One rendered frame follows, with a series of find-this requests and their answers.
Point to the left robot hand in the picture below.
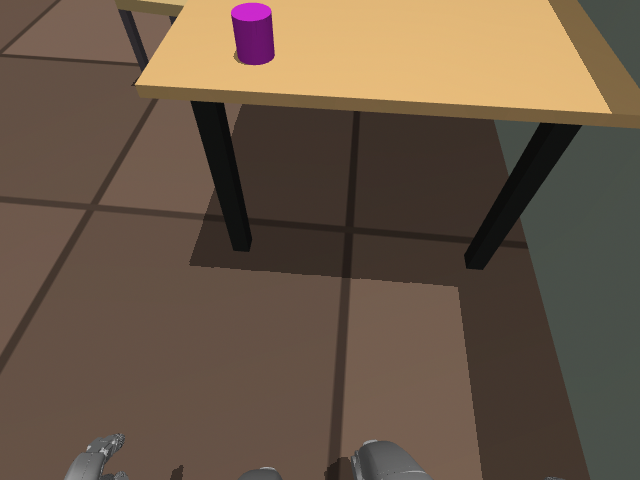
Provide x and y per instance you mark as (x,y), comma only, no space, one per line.
(90,465)

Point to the chair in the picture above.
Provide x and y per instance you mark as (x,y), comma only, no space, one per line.
(171,8)

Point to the can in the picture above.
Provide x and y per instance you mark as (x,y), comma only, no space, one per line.
(253,31)

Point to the table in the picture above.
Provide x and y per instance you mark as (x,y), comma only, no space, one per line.
(518,60)

